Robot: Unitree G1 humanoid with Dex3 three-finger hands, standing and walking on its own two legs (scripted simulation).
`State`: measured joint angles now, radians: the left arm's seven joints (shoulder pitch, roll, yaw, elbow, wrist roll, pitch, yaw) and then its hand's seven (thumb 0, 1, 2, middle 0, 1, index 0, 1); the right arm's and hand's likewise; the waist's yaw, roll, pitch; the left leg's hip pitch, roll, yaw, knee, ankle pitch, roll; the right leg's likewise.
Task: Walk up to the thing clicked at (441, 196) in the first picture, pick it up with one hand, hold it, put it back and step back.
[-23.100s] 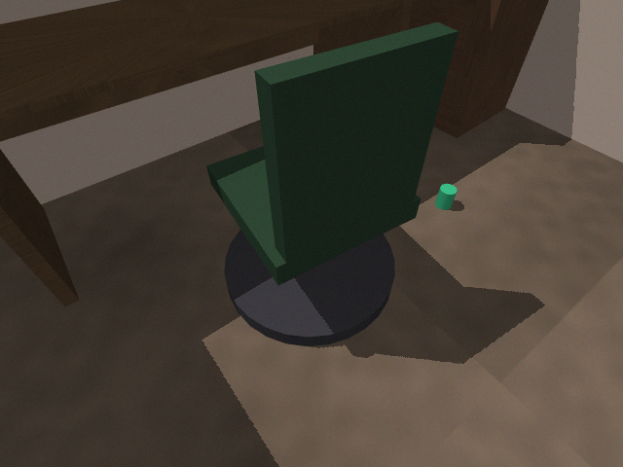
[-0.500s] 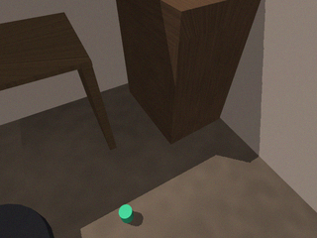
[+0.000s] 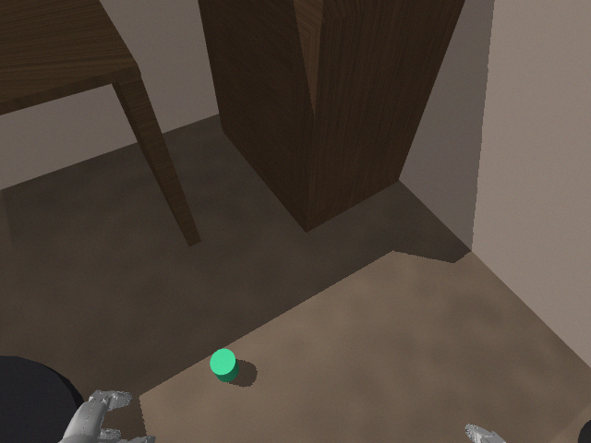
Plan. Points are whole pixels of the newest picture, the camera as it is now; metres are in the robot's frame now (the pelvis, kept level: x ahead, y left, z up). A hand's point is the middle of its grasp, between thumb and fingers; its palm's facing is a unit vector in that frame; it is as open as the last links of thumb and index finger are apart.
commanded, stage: rise first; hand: left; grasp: from above
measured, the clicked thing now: (225, 365) +0.40 +0.21 -0.70
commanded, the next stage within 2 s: none
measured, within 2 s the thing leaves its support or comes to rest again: neither
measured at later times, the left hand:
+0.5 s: hand out of the picture +0.12 +0.26 -0.22, palm faces -0.19 -0.86 -0.47, open 14.2 cm
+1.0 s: hand (163, 411) +0.24 +0.29 -0.42, palm faces -0.45 -0.43 -0.78, open 14.1 cm
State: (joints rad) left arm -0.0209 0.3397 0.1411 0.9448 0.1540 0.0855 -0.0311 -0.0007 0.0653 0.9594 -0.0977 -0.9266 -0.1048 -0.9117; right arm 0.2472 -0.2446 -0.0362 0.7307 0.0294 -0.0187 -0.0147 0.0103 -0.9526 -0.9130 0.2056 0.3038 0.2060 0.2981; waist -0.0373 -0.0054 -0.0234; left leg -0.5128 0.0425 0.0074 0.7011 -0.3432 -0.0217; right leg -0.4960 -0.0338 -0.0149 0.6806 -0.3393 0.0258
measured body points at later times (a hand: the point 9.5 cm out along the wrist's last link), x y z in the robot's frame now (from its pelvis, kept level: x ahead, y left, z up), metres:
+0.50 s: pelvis -0.01 +0.00 -0.08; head +0.10 +0.02 +0.36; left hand +0.13 +0.31 -0.19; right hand +0.17 -0.24 -0.16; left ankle +0.00 +0.13 -0.72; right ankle +0.00 -0.14 -0.72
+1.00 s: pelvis -0.08 +0.00 -0.27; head +0.13 +0.00 +0.13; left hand +0.26 +0.31 -0.37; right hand +0.10 -0.28 -0.41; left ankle +0.00 +0.13 -0.72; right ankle +0.00 -0.14 -0.72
